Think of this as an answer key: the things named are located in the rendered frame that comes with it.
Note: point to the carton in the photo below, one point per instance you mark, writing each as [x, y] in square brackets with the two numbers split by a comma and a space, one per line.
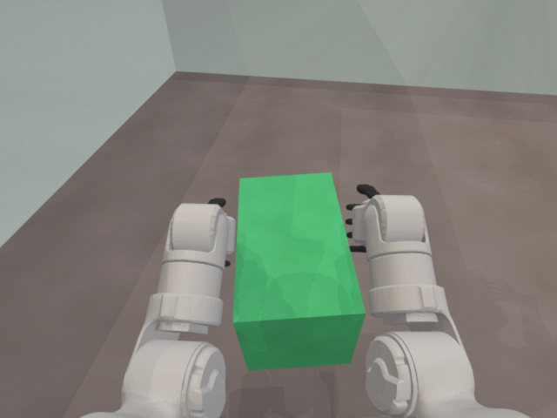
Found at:
[297, 301]

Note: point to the robot right forearm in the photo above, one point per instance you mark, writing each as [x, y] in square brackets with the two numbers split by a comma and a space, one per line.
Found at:
[404, 290]

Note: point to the left robot upper arm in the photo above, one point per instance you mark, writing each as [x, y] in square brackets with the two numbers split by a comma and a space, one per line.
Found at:
[173, 379]

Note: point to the robot left forearm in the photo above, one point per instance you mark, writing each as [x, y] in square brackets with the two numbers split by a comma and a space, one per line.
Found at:
[187, 301]

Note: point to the right robot upper arm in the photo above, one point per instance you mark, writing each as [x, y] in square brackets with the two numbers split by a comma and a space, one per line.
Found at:
[424, 375]

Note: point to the right robot hand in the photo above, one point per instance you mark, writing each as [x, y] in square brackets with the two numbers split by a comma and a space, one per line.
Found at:
[369, 191]

